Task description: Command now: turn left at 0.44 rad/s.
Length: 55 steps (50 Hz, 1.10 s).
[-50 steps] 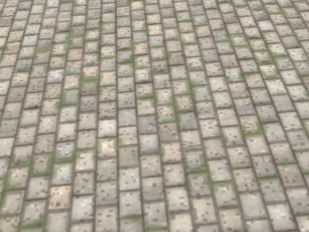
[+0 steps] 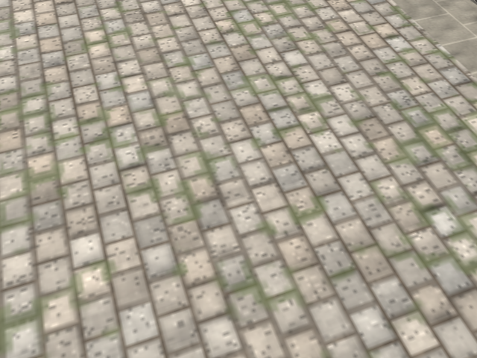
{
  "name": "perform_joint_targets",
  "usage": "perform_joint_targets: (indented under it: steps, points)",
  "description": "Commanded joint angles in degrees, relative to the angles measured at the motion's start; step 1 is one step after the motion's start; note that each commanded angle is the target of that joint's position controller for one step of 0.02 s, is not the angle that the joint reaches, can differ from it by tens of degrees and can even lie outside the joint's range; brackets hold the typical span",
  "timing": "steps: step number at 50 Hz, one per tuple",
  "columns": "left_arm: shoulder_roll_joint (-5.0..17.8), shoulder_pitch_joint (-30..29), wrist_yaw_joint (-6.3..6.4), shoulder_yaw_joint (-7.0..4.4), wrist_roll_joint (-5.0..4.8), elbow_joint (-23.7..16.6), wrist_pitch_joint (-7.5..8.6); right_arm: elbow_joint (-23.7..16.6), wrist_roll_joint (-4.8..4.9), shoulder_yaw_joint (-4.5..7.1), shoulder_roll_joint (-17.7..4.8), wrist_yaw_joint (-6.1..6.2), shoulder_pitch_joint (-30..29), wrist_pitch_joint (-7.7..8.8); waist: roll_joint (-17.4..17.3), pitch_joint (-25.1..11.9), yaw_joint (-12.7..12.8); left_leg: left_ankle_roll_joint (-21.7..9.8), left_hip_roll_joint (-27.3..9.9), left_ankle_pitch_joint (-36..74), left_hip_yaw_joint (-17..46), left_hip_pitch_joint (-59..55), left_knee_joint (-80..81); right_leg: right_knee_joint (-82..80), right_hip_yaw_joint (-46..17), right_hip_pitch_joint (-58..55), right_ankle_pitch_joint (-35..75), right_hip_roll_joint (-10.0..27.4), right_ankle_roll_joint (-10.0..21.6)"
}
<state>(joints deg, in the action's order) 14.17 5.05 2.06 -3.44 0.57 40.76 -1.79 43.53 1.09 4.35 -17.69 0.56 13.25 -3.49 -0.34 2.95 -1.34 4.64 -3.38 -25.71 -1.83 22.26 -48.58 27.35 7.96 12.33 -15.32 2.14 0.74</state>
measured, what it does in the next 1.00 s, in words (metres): steps on the spot, turning left: left foot, then right foot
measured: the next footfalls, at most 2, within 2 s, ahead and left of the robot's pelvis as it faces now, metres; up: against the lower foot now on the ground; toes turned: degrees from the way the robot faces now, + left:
left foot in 0.08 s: +0.03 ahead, +0.12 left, +0.00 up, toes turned +9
right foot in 0.60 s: +0.09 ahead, -0.10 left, +0.00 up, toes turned +20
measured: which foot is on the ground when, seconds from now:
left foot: up 0.00-0.06, down 0.08-1.00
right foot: down 0.00-0.08, up 0.10-0.58, down 0.60-1.00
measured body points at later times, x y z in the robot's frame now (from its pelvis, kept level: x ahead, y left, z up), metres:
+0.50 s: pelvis +0.00 +0.04 +0.01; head +0.03 +0.06 +0.45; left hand +0.07 +0.35 -0.11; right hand +0.23 -0.20 -0.07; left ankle -0.01 +0.12 -0.74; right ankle +0.06 -0.12 -0.70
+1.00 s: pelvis +0.03 +0.01 +0.00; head +0.04 +0.01 +0.45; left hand +0.09 +0.29 -0.11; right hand +0.22 -0.21 -0.11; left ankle -0.01 +0.12 -0.74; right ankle +0.05 -0.11 -0.74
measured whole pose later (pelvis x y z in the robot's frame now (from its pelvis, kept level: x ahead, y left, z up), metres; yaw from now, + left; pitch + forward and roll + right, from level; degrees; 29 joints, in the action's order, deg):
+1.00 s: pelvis +0.03 +0.01 +0.00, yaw +18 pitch -1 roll +0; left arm 14.5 7.6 0.4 -1.2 0.3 46.7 1.0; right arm 42.0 -0.8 2.2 -15.2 1.1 12.6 -1.2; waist 0.1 2.2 -0.3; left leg -0.4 3.5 -16.6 7.5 11.7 -29.9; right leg 29.3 -1.7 11.2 -16.8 -1.0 0.2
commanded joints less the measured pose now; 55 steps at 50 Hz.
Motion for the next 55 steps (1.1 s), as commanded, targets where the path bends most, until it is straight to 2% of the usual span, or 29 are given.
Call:
perform_joint_targets:
  steps: [1, 3, 4, 5, 6, 7, 8, 9, 10, 12, 15, 18, 22, 26, 28, 29, 30, 31, 32, 33, 34, 36, 39, 45, 55]
  points:
    - [11.1, -1.4, 0.23, -3.24, -0.92, -2.7, 0.24, -5.4, 0.07, 0.83, -4.4, -1.08, -0.6, 0.79, 8.3, -6.8, 0.9, -2.2, 0.2, 3.3, -1.9, -1.3, 7.3, -4.6, -10.3, -6.9, 26.2, 17.0, 11.7]
    - [10.5, -1.4, 0.21, -3.23, -1.99, -1.6, 0.11, -4.5, -0.26, 1.35, -5.0, -1.35, 3.2, 0.85, 6.7, -6.9, -1.3, -5.3, 2.5, 13.2, -3.3, -8.8, 18.8, 1.0, -6.8, -3.3, 18.9, 14.6, 7.1]
    - [8.5, 1.8, -0.03, -2.91, -1.40, -0.3, 0.23, -4.5, -0.68, 2.45, -8.3, -0.77, 4.2, 1.03, -1.4, -6.6, -0.5, -8.0, 0.0, 26.8, 3.6, -14.7, 24.6, 10.2, -1.9, 2.8, 8.2, 10.4, 2.1]
    - [5.0, -0.2, -0.31, -1.65, 1.76, -3.0, 0.45, -6.2, -0.73, 4.13, -16.0, 0.37, 5.0, 1.42, -19.8, -5.8, 0.5, -17.0, -15.4, 49.3, 26.2, -22.8, 26.6, 28.5, 2.1, 20.8, -19.8, 0.8, -4.8]
    - [6.8, -6.2, 0.09, -2.05, 0.71, -4.6, 0.81, -7.3, -3.13, 3.43, -14.9, -0.50, 6.8, 2.81, -14.4, -9.7, -4.0, -26.0, -20.1, 47.6, 33.3, -19.8, 29.2, 39.4, -8.8, 24.1, -26.8, -3.2, -4.9]
    - [8.5, -6.1, 0.20, -2.65, -0.77, -4.2, 0.70, -7.5, -3.21, 2.97, -13.5, -0.88, 4.4, 4.05, -8.6, -8.1, -2.7, -24.9, -17.7, 42.3, 28.5, -19.2, 29.8, 43.3, -11.4, 25.8, -22.9, -1.7, -4.0]
    - [9.0, -4.8, 0.41, -2.99, -1.04, -3.3, 0.61, -7.6, -1.99, 2.78, -12.1, -0.59, 1.3, 4.60, -6.0, -6.4, -0.8, -21.4, -14.3, 36.5, 24.3, -18.4, 29.5, 42.5, -12.1, 26.5, -17.2, -0.6, -3.4]
    - [9.5, -3.8, 0.80, -3.31, -0.62, -2.2, 0.50, -8.1, -0.85, 2.19, -10.1, -0.18, -1.4, 4.48, -4.2, -5.6, 0.2, -18.8, -12.2, 33.4, 22.2, -18.0, 29.4, 40.8, -12.6, 26.8, -12.9, 0.2, -3.4]
    - [9.7, -2.7, 0.97, -3.53, -0.26, -1.7, 0.44, -8.5, -0.27, 1.66, -9.1, 0.31, -2.9, 4.23, -4.8, -5.6, 1.2, -17.6, -10.5, 33.8, 20.4, -16.6, 29.6, 40.0, -12.6, 25.0, -9.4, 0.0, -3.8]
    - [8.9, -0.8, 0.66, -3.46, -0.58, -1.0, 0.66, -9.3, -0.66, 1.32, -8.5, 0.84, -2.5, 3.88, -5.6, -7.2, 1.6, -17.5, -8.8, 35.0, 19.1, -16.7, 29.9, 39.7, -12.3, 22.5, -5.2, -1.3, -4.7]
    - [8.0, -1.3, 0.69, -3.16, -0.80, -1.1, 0.90, -9.8, -0.59, 1.54, -8.9, 1.21, -1.4, 3.57, -5.6, -7.0, 0.8, -17.5, -7.8, 31.7, 19.7, -18.6, 30.0, 32.4, -12.8, 22.9, -3.3, -2.0, -5.8]
    - [8.0, -1.7, 0.56, -2.99, -0.78, -1.1, 1.26, -10.3, -0.70, 1.80, -9.6, 1.55, -1.7, 2.98, -7.0, -6.3, 0.3, -17.5, -7.3, 25.5, 21.4, -18.0, 30.0, 24.9, -13.3, 21.4, -2.6, -2.0, -6.8]
    - [8.0, -1.1, -0.09, -2.62, -0.92, -0.6, 1.87, -10.5, -1.37, 1.48, -9.2, 1.10, -2.8, 2.57, -8.3, -5.8, -0.7, -17.9, -6.7, 22.8, 22.2, -13.5, 29.3, 18.3, -12.4, 14.9, -3.7, -1.5, -6.7]
    - [8.4, -0.3, -0.85, -2.35, -1.18, -0.7, 2.74, -10.3, -1.44, 0.90, -8.6, 0.43, -4.2, 2.13, -8.1, -6.1, -0.9, -18.3, -7.1, 28.6, 24.5, -12.8, 26.7, 12.2, -11.4, 9.7, -5.6, -1.7, -5.4]
    - [7.6, 1.8, -1.42, -2.03, -1.14, -0.1, 3.30, -10.1, -0.93, 0.24, -7.4, 0.38, -5.9, 2.00, -7.4, -6.6, 0.9, -17.0, -6.0, 31.5, 24.6, -12.6, 24.4, 3.3, -10.7, 4.9, -1.1, -1.9, -4.2]
    - [7.0, 3.4, -1.77, -1.78, -0.76, 0.4, 3.69, -9.7, -0.55, -0.17, -6.5, 0.42, -6.1, 2.00, -6.5, -6.6, 2.4, -15.2, -4.5, 30.7, 24.0, -11.2, 23.5, -5.3, -10.5, 0.0, 7.2, -1.8, -3.2]
    - [8.7, 4.1, -1.77, -1.86, 0.14, 0.3, 3.95, -9.2, -1.03, -0.62, -5.2, 0.47, -4.3, 2.36, -4.1, -7.4, 1.9, -12.2, -2.6, 25.8, 22.8, -8.8, 22.4, -7.6, -13.7, -5.5, 15.4, 1.7, -1.7]
    - [12.9, 4.3, -1.45, -2.46, 0.95, -0.4, 3.94, -9.2, -2.42, -1.08, -3.8, 0.36, -1.5, 2.90, 4.9, -8.9, -0.8, -8.8, 2.6, 15.5, 17.3, -5.8, 16.2, -6.8, -21.3, -9.2, 28.0, 9.8, 1.9]
    - [11.7, 1.4, -1.48, -1.82, 1.07, 0.4, 3.71, -9.0, -2.24, -0.96, -3.6, 0.21, 0.3, 3.13, 11.2, -7.8, -3.5, -6.1, 6.2, 4.0, 11.9, -5.5, 16.2, -6.1, -25.0, -4.9, 28.8, 13.4, 8.8]
    - [8.3, -0.8, -1.69, -0.88, 0.56, -0.3, 3.80, -8.4, -2.66, -0.76, -5.3, 0.36, -0.6, 3.07, 10.4, -7.2, -2.5, -4.4, 4.5, 4.8, 10.7, -8.0, 17.4, -7.4, -24.9, -2.4, 22.2, 12.8, 9.9]
    - [7.8, -0.7, -1.82, -0.71, 0.42, -0.1, 3.89, -8.4, -2.51, -0.47, -5.9, 0.45, -3.0, 2.93, 9.7, -6.7, -1.2, -4.4, 4.4, 9.1, 10.6, -8.6, 18.9, -7.2, -22.8, -2.7, 17.0, 9.7, 7.7]
    - [8.9, 0.4, -1.92, -0.61, 0.15, 0.4, 4.31, -8.6, -2.50, -0.52, -5.3, 0.51, -4.5, 2.04, 8.3, -5.7, 0.1, -4.7, 3.8, 15.6, 11.2, -10.4, 20.6, -6.6, -19.7, -1.2, 10.6, 6.4, 4.2]
    - [8.8, 1.6, -1.66, -0.31, 0.02, 1.0, 4.46, -7.5, -1.94, -0.62, -4.7, 0.19, -3.5, 2.20, 4.0, -4.7, 0.7, -6.3, 3.5, 19.8, 12.0, -10.2, 21.7, -4.1, -15.5, -1.6, 8.6, 3.1, 1.6]
    - [7.6, 2.1, -1.33, 0.35, -0.26, 1.9, 3.63, -6.0, -1.89, -0.68, -3.7, 0.44, -2.5, 2.98, -0.4, -4.6, 1.7, -6.0, 3.0, 22.6, 12.9, -9.4, 22.5, -1.7, -13.8, -3.5, 10.4, 1.4, 1.5]
    - [7.1, 1.7, -1.59, 0.88, -0.34, 5.3, 3.35, -4.0, -1.88, -0.70, -3.6, 1.19, -0.6, 3.33, -0.3, -3.7, 1.4, -5.7, 2.7, 23.5, 12.9, -11.0, 22.9, -2.2, -13.1, -3.0, 9.7, 0.3, 0.9]
Keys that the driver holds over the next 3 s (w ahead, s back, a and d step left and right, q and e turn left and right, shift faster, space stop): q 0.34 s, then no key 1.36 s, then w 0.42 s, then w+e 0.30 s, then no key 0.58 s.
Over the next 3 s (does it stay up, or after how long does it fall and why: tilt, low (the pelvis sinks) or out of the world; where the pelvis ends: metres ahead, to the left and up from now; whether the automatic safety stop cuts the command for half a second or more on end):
stays up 0.45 0.12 0.00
